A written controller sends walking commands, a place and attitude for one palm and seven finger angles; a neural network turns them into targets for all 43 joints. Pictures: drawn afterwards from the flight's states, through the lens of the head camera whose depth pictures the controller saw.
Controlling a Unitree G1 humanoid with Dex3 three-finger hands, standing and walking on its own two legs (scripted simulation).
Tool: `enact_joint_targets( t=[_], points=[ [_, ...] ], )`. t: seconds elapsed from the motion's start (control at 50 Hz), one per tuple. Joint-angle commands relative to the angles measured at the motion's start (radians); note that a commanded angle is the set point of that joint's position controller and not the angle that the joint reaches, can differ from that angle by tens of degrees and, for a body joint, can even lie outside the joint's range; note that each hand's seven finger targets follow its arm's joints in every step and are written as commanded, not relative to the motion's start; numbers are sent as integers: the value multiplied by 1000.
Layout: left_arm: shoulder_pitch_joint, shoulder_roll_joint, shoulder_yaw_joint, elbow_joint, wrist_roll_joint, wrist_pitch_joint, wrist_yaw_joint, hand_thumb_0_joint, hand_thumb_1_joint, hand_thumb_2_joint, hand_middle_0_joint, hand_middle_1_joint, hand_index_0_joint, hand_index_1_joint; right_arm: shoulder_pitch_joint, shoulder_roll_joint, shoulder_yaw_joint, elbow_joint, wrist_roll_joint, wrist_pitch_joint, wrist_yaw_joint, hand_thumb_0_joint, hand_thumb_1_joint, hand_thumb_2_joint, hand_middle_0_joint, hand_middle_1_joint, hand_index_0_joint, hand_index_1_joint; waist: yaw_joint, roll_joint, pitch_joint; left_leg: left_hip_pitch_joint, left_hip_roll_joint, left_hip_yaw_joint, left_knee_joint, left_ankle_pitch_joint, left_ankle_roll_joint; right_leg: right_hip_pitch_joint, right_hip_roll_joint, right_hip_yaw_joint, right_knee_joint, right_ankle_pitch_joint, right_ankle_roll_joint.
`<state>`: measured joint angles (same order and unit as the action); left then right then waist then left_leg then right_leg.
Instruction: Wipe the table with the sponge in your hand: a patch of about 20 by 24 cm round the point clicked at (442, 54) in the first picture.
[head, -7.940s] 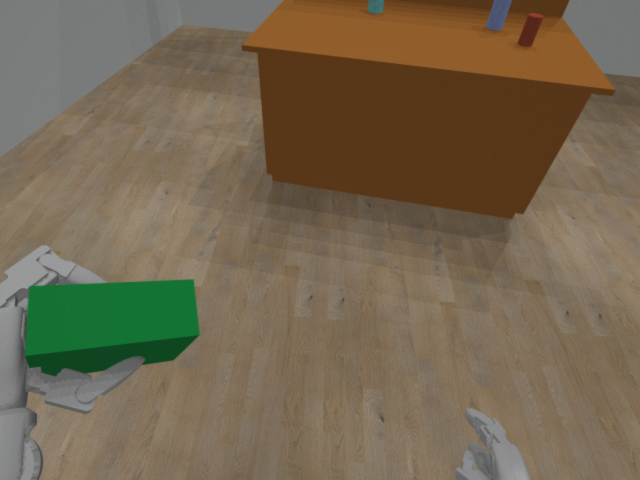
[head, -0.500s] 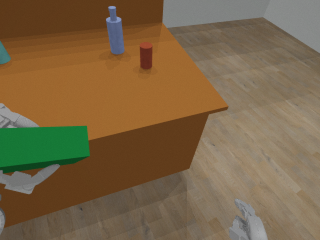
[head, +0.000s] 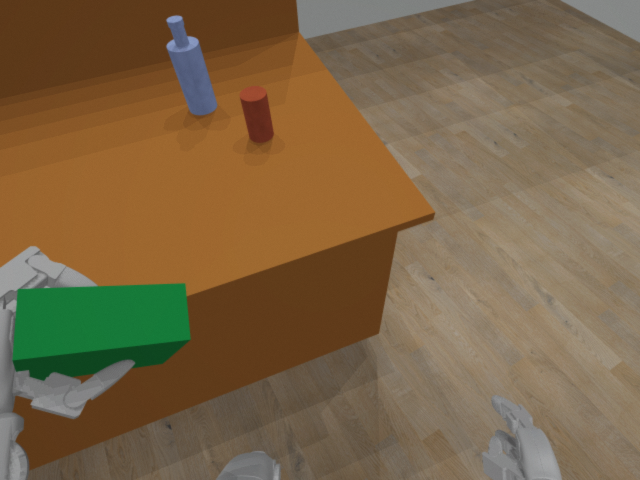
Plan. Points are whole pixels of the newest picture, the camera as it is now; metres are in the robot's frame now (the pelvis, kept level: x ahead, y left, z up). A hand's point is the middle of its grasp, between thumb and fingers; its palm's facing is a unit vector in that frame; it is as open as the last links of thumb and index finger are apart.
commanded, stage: come to a stop and stand still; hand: left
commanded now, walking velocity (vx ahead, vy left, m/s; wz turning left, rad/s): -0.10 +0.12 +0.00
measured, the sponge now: (128, 330) +0.24 +0.19 +0.13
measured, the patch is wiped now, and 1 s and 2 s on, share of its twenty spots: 0.00 0.00 0.00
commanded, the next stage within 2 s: look again from close up in 0.98 s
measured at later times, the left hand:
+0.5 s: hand (9, 336) +0.23 +0.30 +0.14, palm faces +0.30 -0.89 -0.35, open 9.9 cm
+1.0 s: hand out of the picture +0.22 +0.37 +0.15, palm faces +0.36 -0.84 -0.40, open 9.9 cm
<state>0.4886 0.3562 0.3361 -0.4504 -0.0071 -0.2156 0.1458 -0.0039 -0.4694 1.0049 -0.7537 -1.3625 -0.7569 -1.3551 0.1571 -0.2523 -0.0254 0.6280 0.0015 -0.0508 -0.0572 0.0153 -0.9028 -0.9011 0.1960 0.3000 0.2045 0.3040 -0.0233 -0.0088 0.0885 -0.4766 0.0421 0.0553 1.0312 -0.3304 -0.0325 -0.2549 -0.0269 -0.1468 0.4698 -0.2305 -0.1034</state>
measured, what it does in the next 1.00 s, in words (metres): steps to the left: left foot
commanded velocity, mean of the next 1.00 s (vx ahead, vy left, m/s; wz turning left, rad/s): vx -0.01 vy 0.01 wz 0.00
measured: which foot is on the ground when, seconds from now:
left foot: up 0.00-0.20, down 0.22-1.00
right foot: down 0.00-1.00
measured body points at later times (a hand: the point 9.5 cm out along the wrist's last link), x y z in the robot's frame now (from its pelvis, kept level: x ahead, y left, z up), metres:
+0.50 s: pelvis -0.01 +0.08 -0.01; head +0.02 +0.09 +0.44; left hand +0.21 +0.34 +0.16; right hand +0.16 -0.14 -0.08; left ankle +0.03 +0.14 -0.74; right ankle +0.02 -0.04 -0.74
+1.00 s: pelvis +0.00 +0.12 +0.00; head +0.02 +0.14 +0.45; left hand +0.19 +0.41 +0.17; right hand +0.20 -0.09 -0.06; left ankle +0.03 +0.15 -0.74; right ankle +0.02 -0.02 -0.74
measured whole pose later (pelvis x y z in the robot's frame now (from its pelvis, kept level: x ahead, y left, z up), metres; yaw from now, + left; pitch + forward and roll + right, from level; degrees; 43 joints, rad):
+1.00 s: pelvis +0.00 +0.12 +0.00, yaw +0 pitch -2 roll -1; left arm 0.40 0.38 0.33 -0.44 -0.02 -0.17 0.10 -0.01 -0.47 1.01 -0.76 -1.36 -0.76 -1.35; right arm 0.15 -0.19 0.03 0.54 -0.02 -0.11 -0.02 0.01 -0.90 -0.90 0.20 0.30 0.21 0.30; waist 0.04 -0.02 0.08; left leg -0.19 -0.09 0.11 0.38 -0.18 0.08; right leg -0.19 -0.01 0.00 0.41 -0.19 0.00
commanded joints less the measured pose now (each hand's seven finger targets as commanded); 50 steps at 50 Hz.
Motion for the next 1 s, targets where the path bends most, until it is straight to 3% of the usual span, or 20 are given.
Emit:
enact_joint_targets(
  t=[0.0, 0.08, 0.16, 0.18, 0.2, 0.22, 0.24, 0.26, 0.28, 0.34, 0.38, 0.42, 0.44, 0.5, 0.54, 0.7, 0.78, 0.84, 0.92, 0.98],
  points=[
    [33, 230, 205, -296, -33, -86, 44, 0, 100, 1300, -1200, -1600, -1200, -1600, -59, -41, -14, -180, -5, -51, 3, 0, -900, -900, 200, 300, 200, 300, 43, -44, -264, -7, -1, 26, -223, 13, 1, 309, -268, 204, -86, 702, -4],
    [81, 208, 201, -287, -42, -62, 51, 0, 100, 1300, -1200, -1600, -1200, -1600, -46, -41, -18, -210, 0, -48, 2, 0, -900, -900, 200, 300, 200, 300, 51, -109, -263, 69, -16, 35, -370, 28, 6, 306, -266, 204, -68, 722, 4],
    [32, 184, 163, -268, -45, -44, 47, 0, 100, 1300, -1200, -1600, -1200, -1600, -18, -52, -23, -201, 5, -37, -6, 0, -900, -900, 200, 300, 200, 300, 24, -60, -256, 274, -8, 9, -580, 203, 15, 181, -215, 191, -31, 473, 40],
    [3, 180, 146, -271, -45, -42, 45, 0, 100, 1300, -1200, -1600, -1200, -1600, -17, -65, -25, -202, 6, -34, -9, 0, -900, -900, 200, 300, 200, 300, 23, -14, -242, 324, 35, -22, -618, 291, 27, 136, -178, 182, -16, 351, 63],
    [-943, 879, 691, -307, 52, -109, 32, 0, 100, 1300, -1200, -1600, -1200, -1600, 108, -107, -89, -198, -21, -123, -24, 0, -900, -900, 200, 300, 200, 300, 72, -145, -32, 168, 16, 83, -469, 155, 17, -102, -125, 291, -190, 349, 189],
    [-423, 362, 305, 186, -8, -70, -13, 0, 100, 1300, -1200, -1600, -1200, -1600, 60, -34, -52, -151, -3, -113, -5, 0, -900, -900, 200, 300, 200, 300, 57, -142, -218, 186, -47, -26, -431, 147, 38, 47, -237, 397, -123, 281, 82],
    [-372, 328, 290, 49, -24, -66, -2, 0, 100, 1300, -1200, -1600, -1200, -1600, 0, -65, -47, -188, 37, -100, 11, 0, -900, -900, 200, 300, 200, 300, 67, -77, -166, 204, -28, -28, -433, 116, 40, 24, -256, 476, -144, 309, 74],
    [-348, 237, 195, 179, -19, -68, -13, 0, 100, 1300, -1200, -1600, -1200, -1600, 24, -59, -34, -175, 30, -115, 10, 0, -900, -900, 200, 300, 200, 300, 57, -19, -183, 193, -21, -15, -451, 110, 32, 83, -272, 441, -148, 324, 58],
    [-326, 212, 140, 86, -35, -76, -21, 0, 100, 1300, -1200, -1600, -1200, -1600, 16, -63, -26, -181, 28, -117, 16, 0, -900, -900, 200, 300, 200, 300, 61, 90, -181, 237, -24, -16, -509, 106, 40, 83, -238, 352, -133, 286, 65],
    [-229, 100, 6, -156, -47, -83, -35, 0, 100, 1300, -1200, -1600, -1200, -1600, -39, -72, -19, -207, 21, -140, 43, 0, -900, -900, 200, 300, 200, 300, 64, 100, -173, 299, 14, -68, -608, 115, 69, 41, -118, 243, -124, -53, 101],
    [-218, 113, 2, -244, -26, -76, -32, 0, 100, 1300, -1200, -1600, -1200, -1600, -53, -76, -9, -228, 10, -150, 49, 0, -900, -900, 200, 300, 200, 300, 62, 83, -153, 209, 65, -139, -705, -2, 85, 72, -50, 175, -77, -150, 94],
    [-213, 181, 87, -265, -9, -71, -18, 0, 100, 1300, -1200, -1600, -1200, -1600, -58, -83, -2, -236, 2, -157, 46, 0, -900, -900, 200, 300, 200, 300, 67, 82, -146, 125, 100, -186, -799, -136, 89, 124, -10, 136, -6, -124, 89],
    [-235, 262, 170, -300, -7, -72, -7, 0, 100, 1300, -1200, -1600, -1200, -1600, -66, -89, -2, -240, -2, -156, 41, 0, -900, -900, 200, 300, 200, 300, 71, 122, -141, 120, 108, -197, -838, -169, 83, 125, 7, 115, 32, -117, 89],
    [-245, 260, 220, -281, -14, -79, -1, 0, 100, 1300, -1200, -1600, -1200, -1600, -56, -66, 4, -245, -14, -158, 30, 0, -900, -900, 200, 300, 200, 300, 70, 135, -169, 178, 120, -184, -813, -44, 74, 117, 9, 106, 42, -38, 80],
    [-260, 280, 239, -288, -18, -79, -1, 0, 100, 1300, -1200, -1600, -1200, -1600, -52, -66, 4, -240, -22, -160, 29, 0, -900, -900, 200, 300, 200, 300, 65, 200, -184, 252, 119, -169, -809, 56, 36, 77, 19, 103, 46, -29, 79],
    [-226, 105, 54, -225, -15, -56, -34, 0, 100, 1300, -1200, -1600, -1200, -1600, -14, -79, -5, -202, -18, -168, 51, 0, -900, -900, 200, 300, 200, 300, 40, 131, -217, 466, 122, -158, -736, 490, -48, -5, 36, 115, 24, -18, 81],
    [-196, 118, 62, -197, -15, -29, -28, 0, 100, 1300, -1200, -1600, -1200, -1600, -30, -75, -7, -207, -17, -143, 52, 0, -900, -900, 200, 300, 200, 300, 46, 121, -199, 456, 117, -155, -753, 540, -74, -6, 37, 112, 17, -37, 81],
    [-227, 201, 140, -229, -19, -28, -16, 0, 100, 1300, -1200, -1600, -1200, -1600, -80, -78, 2, -225, -22, -122, 42, 0, -900, -900, 200, 300, 200, 300, 60, 134, -184, 371, 84, -124, -756, 457, -91, 81, 34, 109, -59, 30, 74],
    [-204, 205, 159, -267, -35, -45, -15, 0, 100, 1300, -1200, -1600, -1200, -1600, -85, -75, 2, -244, -18, -103, 26, 0, -900, -900, 200, 300, 200, 300, 62, 66, -191, 333, 55, -138, -775, 267, -73, 125, 30, 140, -66, 72, 71],
    [-204, 187, 141, -275, -36, -47, -15, 0, 100, 1300, -1200, -1600, -1200, -1600, -83, -74, 4, -245, -18, -100, 18, 0, -900, -900, 200, 300, 200, 300, 61, 115, -199, 341, 57, -142, -798, 239, -63, 123, 37, 135, -49, 74, 79]
  ],
)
